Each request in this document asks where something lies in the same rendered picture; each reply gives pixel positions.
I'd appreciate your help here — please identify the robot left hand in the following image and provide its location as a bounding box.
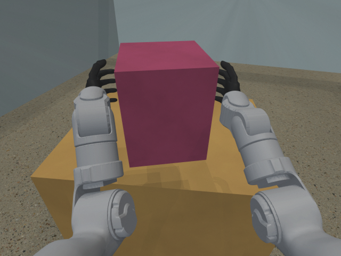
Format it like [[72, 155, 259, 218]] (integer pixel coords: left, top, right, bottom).
[[85, 59, 117, 102]]

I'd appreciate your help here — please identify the robot left forearm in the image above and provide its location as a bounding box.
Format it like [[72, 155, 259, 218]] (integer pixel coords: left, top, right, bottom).
[[71, 86, 124, 226]]

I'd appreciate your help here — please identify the robot right forearm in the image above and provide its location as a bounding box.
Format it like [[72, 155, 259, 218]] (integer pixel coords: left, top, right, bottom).
[[220, 91, 322, 222]]

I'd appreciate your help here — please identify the robot right hand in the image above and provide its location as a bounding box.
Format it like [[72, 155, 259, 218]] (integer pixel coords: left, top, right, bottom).
[[215, 61, 240, 103]]

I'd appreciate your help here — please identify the pedestal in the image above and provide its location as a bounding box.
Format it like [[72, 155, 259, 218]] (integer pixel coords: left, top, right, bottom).
[[31, 92, 278, 256]]

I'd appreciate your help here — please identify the left robot upper arm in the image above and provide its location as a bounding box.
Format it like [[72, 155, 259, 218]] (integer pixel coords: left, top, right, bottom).
[[33, 189, 137, 256]]

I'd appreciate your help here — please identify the carton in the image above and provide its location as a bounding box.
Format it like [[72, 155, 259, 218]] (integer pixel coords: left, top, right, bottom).
[[114, 41, 220, 167]]

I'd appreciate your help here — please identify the right robot upper arm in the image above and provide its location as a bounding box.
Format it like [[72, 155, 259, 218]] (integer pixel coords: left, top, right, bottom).
[[250, 185, 341, 256]]

